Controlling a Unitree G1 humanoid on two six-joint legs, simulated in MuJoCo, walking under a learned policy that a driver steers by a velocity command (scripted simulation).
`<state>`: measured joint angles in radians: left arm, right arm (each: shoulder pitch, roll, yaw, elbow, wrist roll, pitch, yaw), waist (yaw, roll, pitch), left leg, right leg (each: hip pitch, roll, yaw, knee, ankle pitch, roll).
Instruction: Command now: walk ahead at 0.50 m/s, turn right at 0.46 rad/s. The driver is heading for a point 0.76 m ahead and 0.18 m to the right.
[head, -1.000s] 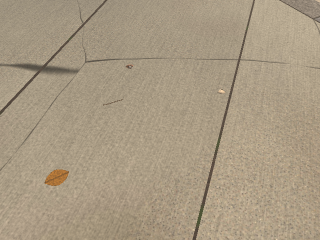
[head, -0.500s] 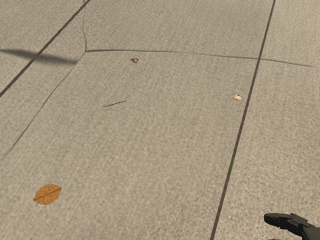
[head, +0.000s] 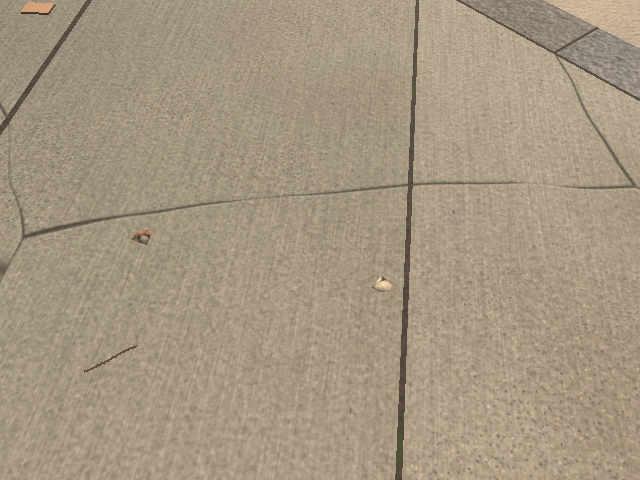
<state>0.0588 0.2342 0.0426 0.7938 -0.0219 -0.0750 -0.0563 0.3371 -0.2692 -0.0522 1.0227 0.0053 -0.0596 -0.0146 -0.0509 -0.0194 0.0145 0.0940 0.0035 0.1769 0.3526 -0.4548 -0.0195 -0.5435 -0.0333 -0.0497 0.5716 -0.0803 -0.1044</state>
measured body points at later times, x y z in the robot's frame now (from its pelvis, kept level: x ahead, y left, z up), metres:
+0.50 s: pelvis +0.30 -0.01 +0.01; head +0.32 -0.02 +0.46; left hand +0.40 +0.27 -0.11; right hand +0.45 -0.30 -0.07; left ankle +0.45 +0.08 -0.72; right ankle +0.14 -0.09 -0.72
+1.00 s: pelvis +0.53 -0.12 +0.00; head +0.55 -0.15 +0.45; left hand +0.85 -0.07 -0.06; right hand +0.36 -0.37 -0.12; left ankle +0.45 +0.08 -0.72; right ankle +0.58 -0.28 -0.71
